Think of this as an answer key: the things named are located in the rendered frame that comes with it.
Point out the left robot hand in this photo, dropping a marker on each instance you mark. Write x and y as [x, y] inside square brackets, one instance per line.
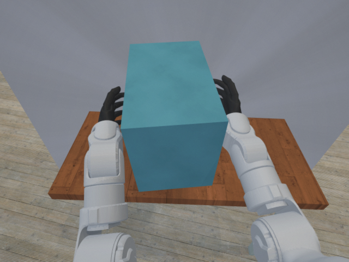
[108, 110]

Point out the robot left upper arm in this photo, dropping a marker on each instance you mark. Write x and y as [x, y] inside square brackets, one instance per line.
[114, 247]

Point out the robot right forearm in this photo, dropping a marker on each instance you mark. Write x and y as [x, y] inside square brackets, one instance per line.
[264, 192]

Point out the robot right upper arm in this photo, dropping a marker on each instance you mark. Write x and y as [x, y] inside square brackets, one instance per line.
[287, 237]

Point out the robot left forearm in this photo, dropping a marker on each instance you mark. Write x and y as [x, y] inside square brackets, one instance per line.
[104, 178]

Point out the right robot hand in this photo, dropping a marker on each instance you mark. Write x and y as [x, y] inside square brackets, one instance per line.
[230, 100]

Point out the carton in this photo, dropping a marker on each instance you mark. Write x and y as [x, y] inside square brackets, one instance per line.
[173, 121]

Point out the table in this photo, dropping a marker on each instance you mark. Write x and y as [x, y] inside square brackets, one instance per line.
[226, 190]

